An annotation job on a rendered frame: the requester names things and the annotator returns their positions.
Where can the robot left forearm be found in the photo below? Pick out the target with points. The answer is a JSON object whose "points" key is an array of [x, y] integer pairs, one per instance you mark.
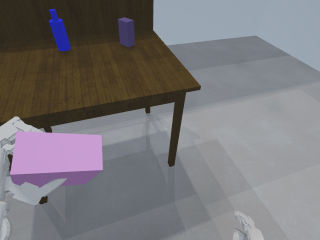
{"points": [[5, 223]]}

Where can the table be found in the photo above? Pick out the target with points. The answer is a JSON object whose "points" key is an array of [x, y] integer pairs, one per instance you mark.
{"points": [[97, 77]]}

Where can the robot left hand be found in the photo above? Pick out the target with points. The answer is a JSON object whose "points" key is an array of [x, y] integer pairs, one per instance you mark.
{"points": [[27, 193]]}

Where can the robot right hand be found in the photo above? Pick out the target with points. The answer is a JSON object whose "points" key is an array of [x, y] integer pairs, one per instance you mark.
{"points": [[252, 233]]}

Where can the sponge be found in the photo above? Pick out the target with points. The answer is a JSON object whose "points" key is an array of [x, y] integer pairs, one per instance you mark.
{"points": [[40, 157]]}

